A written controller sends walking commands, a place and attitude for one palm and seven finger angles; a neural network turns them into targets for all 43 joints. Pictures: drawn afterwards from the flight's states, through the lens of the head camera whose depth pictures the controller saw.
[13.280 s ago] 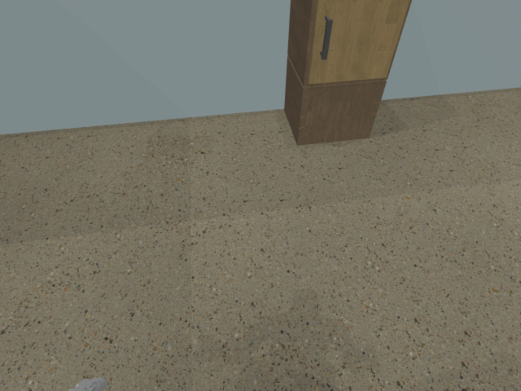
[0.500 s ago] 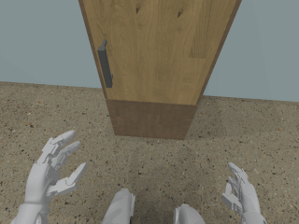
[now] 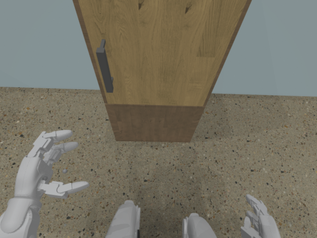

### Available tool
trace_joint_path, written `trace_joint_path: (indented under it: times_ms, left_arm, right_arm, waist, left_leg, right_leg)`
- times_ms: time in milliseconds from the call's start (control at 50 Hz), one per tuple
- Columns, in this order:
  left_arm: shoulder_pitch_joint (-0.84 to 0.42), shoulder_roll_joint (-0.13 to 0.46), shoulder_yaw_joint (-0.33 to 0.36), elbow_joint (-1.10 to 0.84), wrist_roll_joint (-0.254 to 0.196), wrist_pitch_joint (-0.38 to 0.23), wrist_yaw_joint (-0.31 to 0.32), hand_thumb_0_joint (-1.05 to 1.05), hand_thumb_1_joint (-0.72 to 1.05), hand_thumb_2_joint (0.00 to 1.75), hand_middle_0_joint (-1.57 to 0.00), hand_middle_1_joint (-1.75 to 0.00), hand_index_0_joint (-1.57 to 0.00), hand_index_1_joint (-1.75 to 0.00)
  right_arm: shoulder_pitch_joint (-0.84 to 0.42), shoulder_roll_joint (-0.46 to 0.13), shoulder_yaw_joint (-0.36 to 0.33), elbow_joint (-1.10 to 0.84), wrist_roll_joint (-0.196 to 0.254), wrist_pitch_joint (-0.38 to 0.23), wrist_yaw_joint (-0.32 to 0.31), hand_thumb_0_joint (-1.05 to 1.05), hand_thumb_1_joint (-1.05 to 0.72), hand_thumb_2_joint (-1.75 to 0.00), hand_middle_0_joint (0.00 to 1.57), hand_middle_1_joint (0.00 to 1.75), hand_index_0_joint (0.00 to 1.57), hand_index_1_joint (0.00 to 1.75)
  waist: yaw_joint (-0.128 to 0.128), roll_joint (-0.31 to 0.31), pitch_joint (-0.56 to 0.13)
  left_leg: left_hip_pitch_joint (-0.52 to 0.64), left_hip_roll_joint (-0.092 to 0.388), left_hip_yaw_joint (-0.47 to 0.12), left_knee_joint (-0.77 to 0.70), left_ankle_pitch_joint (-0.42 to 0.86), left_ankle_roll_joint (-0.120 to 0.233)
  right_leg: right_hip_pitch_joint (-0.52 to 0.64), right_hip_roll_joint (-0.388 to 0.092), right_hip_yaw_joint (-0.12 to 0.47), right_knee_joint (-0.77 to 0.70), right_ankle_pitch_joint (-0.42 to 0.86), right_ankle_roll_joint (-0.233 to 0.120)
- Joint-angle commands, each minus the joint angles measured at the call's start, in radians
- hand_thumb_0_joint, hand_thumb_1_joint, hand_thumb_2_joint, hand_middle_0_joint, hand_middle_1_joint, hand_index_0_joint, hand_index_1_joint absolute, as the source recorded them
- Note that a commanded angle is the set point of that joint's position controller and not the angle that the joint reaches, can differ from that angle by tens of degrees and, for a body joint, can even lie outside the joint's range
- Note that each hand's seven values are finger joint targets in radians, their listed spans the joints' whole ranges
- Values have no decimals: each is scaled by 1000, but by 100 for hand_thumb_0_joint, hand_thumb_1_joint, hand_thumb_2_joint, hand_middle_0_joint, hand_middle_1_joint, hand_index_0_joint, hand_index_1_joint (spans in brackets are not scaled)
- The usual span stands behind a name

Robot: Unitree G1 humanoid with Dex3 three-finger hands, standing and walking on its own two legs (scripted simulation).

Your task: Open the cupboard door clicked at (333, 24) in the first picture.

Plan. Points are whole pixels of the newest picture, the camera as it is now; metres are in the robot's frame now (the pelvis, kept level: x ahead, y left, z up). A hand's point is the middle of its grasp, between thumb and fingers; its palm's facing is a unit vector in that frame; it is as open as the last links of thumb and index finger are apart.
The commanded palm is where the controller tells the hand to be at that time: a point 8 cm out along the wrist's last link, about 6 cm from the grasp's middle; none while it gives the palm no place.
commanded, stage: raise the hand with hooked fingers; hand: left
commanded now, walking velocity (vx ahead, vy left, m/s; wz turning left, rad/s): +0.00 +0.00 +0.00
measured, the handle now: (106, 67) +0.61 +0.22 +0.01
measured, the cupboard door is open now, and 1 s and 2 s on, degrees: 0 0 0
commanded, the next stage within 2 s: move the hooked fingers beside the handle in 1.06 s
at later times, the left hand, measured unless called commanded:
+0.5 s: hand (52, 156) +0.28 +0.27 +0.04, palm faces +0.05 -1.00 -0.06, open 13.9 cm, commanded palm +0.26 +0.31 +0.04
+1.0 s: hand (55, 153) +0.29 +0.26 +0.04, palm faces +0.05 -1.00 -0.04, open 14.0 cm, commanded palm +0.27 +0.31 +0.04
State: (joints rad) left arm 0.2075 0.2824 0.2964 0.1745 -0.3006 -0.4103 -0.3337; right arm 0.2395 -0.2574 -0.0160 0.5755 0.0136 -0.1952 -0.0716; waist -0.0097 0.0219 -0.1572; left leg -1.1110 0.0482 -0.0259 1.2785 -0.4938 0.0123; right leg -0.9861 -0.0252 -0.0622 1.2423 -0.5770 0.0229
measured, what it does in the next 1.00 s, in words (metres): stands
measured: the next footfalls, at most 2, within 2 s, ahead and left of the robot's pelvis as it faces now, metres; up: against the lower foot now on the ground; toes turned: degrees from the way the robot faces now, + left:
none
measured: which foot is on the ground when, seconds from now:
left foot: down 0.00-1.00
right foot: down 0.00-1.00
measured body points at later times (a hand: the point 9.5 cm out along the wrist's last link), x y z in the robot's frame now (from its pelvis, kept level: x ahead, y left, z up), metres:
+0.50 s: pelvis +0.01 +0.00 +0.00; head +0.10 +0.02 +0.44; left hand +0.27 +0.32 +0.04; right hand +0.18 -0.25 -0.08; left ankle +0.06 +0.11 -0.62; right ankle +0.01 -0.14 -0.62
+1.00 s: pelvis +0.00 -0.01 -0.01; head +0.10 +0.01 +0.43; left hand +0.28 +0.31 +0.04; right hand +0.17 -0.26 -0.09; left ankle +0.06 +0.11 -0.62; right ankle +0.01 -0.14 -0.62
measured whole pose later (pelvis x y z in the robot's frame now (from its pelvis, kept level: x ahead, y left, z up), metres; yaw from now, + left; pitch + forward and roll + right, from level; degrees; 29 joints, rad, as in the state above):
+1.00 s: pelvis +0.00 -0.01 -0.01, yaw +0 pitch +20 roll -4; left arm 0.01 0.37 0.45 0.39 -0.36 -0.39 -0.50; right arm 0.24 -0.27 0.01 0.55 0.03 -0.17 -0.07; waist -0.01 0.03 -0.17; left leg -1.15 0.06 -0.04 1.30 -0.51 0.00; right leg -1.03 -0.01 -0.07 1.27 -0.59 0.01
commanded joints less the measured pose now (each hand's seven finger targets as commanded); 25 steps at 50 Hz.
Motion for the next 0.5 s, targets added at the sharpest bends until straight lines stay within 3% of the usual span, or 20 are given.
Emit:
trace_joint_path:
  times_ms: [0, 100, 140, 180, 300, 340, 440, 480]
  left_arm:
    - [-87, 183, 98, -225, -29, -68, 0, 0, -34, 37, -29, -110, -29, -110]
    - [-138, 191, 108, -160, -33, -49, -20, 0, -45, 32, -30, -117, -30, -117]
    - [-150, 207, 125, -151, -34, -46, -36, 0, -50, 30, -30, -120, -30, -120]
    - [-180, 215, 128, -155, -40, -41, -52, 0, -50, 30, -30, -120, -30, -120]
    - [-225, 257, 171, -84, -61, -28, -97, 0, -50, 30, -30, -120, -30, -120]
    - [-245, 278, 188, -86, -64, -31, -108, 0, -50, 30, -30, -120, -30, -120]
    - [-274, 301, 214, -26, -81, -27, -138, 0, -50, 30, -30, -120, -30, -120]
    - [-297, 316, 223, -2, -81, -24, -145, 0, -50, 30, -30, -120, -30, -120]
  right_arm:
    - [-14, -144, -50, -148, -1, -52, -9, 0, -90, -90, 20, 30, 20, 30]
    - [-15, -149, -44, -153, 1, -39, -10, 0, -90, -90, 20, 30, 20, 30]
    - [-12, -154, -45, -157, 4, -36, -12, 0, -90, -90, 20, 30, 20, 30]
    - [-14, -155, -42, -161, 6, -37, -13, 0, -90, -90, 20, 30, 20, 30]
    - [-4, -160, -36, -156, 6, -38, -16, 0, -90, -90, 20, 30, 20, 30]
    - [-6, -161, -36, -155, 6, -40, -14, 0, -90, -90, 20, 30, 20, 30]
    - [1, -166, -37, -146, 10, -41, -14, 0, -90, -90, 20, 30, 20, 30]
    - [4, -170, -36, -145, 12, -39, -15, 0, -90, -90, 20, 30, 20, 30]
  waist:
    - [16, 85, -294]
    - [3, 81, -245]
    - [5, 71, -278]
    - [5, 95, -279]
    - [5, 75, -286]
    - [13, 100, -317]
    - [8, 68, -306]
    - [9, 84, -297]
  left_leg:
    - [361, -24, -46, -224, 185, -2]
    - [330, -27, -45, -224, 131, -1]
    - [346, -26, -42, -220, 152, -2]
    - [345, -28, -38, -216, 145, -3]
    - [330, -27, -35, -190, 181, 2]
    - [348, -27, -33, -188, 212, -1]
    - [318, -26, -27, -176, 196, 4]
    - [305, -26, -25, -177, 184, 5]
  right_leg:
    - [36, 61, -29, -154, 168, -53]
    - [11, 65, -28, -164, 139, -52]
    - [20, 63, -26, -165, 153, -50]
    - [19, 63, -22, -168, 148, -50]
    - [26, 69, -16, -163, 172, -53]
    - [36, 64, -13, -159, 194, -53]
    - [34, 65, -4, -165, 181, -50]
    - [28, 64, -2, -165, 169, -51]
